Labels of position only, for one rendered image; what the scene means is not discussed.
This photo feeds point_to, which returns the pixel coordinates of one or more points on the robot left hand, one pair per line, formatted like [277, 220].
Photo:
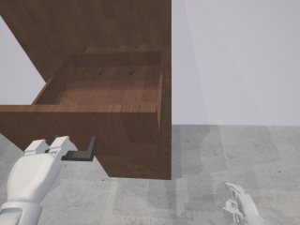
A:
[37, 172]

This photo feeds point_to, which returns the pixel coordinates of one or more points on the handle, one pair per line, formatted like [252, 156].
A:
[79, 155]

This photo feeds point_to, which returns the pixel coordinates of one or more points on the cabinet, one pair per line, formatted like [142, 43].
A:
[48, 30]

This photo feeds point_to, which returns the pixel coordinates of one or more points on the robot right hand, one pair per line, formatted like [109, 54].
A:
[235, 211]

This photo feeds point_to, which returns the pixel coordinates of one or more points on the robot left forearm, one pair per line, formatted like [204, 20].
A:
[20, 212]

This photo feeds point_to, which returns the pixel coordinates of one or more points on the drawer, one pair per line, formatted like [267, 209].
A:
[116, 96]

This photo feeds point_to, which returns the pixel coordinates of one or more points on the robot right forearm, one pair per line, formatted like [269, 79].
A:
[253, 220]

